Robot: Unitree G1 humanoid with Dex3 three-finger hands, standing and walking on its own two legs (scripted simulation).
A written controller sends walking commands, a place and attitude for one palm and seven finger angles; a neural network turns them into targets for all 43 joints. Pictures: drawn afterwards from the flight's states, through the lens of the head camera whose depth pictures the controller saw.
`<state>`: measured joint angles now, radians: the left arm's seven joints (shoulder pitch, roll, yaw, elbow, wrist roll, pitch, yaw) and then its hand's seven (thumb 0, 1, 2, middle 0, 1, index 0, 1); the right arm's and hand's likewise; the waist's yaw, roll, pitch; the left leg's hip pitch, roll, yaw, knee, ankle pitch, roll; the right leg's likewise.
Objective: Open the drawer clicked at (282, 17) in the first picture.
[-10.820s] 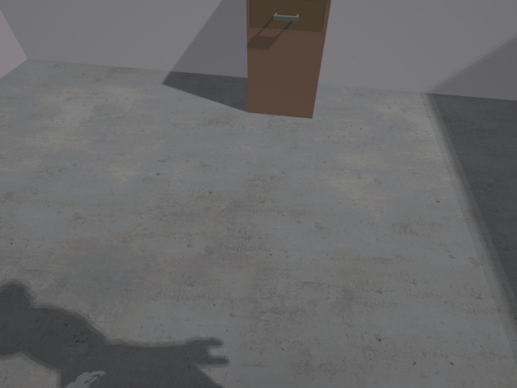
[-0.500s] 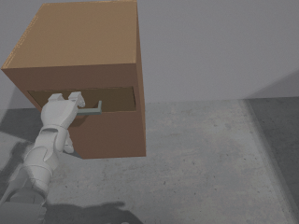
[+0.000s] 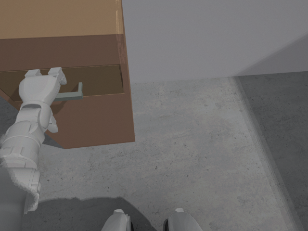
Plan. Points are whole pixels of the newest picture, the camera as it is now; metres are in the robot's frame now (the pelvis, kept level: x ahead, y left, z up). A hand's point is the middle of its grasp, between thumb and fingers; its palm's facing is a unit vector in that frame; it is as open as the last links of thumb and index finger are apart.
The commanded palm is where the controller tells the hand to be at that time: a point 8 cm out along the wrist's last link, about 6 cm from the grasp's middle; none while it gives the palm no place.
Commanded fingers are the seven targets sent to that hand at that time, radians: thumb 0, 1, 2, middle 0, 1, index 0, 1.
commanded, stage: move the hooked fingers above the handle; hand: left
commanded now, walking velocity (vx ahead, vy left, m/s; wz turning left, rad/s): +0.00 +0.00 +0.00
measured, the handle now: (62, 91) +0.55 +0.28 -0.08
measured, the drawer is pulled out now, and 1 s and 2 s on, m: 0.00 0.00 0.00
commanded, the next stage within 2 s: lower the fingers behind the handle in 0.92 s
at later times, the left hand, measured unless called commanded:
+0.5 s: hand (51, 98) +0.49 +0.28 -0.03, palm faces -0.10 -0.02 -0.99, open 13.8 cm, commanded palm +0.49 +0.26 +0.03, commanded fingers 0.00 -0.50 0.30 -0.30 -1.20 -0.30 -1.20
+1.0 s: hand (53, 97) +0.50 +0.28 -0.03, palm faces -0.09 -0.03 -1.00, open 13.8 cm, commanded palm +0.49 +0.26 +0.03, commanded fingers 0.00 -0.50 0.30 -0.30 -1.20 -0.30 -1.20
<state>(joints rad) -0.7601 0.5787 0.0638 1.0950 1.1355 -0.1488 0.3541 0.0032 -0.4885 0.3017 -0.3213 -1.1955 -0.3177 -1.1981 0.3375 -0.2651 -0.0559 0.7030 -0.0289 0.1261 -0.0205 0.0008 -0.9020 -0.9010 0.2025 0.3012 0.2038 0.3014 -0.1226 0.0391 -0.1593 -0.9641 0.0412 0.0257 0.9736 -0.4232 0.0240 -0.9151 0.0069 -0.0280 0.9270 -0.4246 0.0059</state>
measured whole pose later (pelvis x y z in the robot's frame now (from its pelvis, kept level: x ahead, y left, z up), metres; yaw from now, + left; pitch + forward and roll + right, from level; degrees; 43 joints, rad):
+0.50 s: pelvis -0.01 +0.01 -0.02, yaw -1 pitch +28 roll -4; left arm -0.84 0.64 0.09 1.11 1.14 -0.13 0.34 0.00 -0.49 0.30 -0.32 -1.20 -0.32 -1.20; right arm 0.35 -0.25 -0.03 0.71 -0.04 0.13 -0.01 0.00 -0.90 -0.90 0.20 0.30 0.21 0.30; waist -0.15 0.05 -0.16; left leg -1.11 0.05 0.02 1.09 -0.46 0.04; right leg -1.05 0.02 -0.03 1.01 -0.45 0.02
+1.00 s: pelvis +0.00 +0.01 -0.02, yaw -1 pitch +27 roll -4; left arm -0.84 0.63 0.09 1.11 1.13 -0.12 0.34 0.00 -0.49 0.30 -0.32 -1.20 -0.32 -1.20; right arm 0.34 -0.25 -0.02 0.70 -0.04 0.13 -0.01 0.00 -0.90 -0.90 0.20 0.30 0.20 0.30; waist -0.16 0.05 -0.15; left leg -1.10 0.06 0.01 1.09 -0.47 0.04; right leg -1.03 0.02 -0.03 1.00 -0.45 0.02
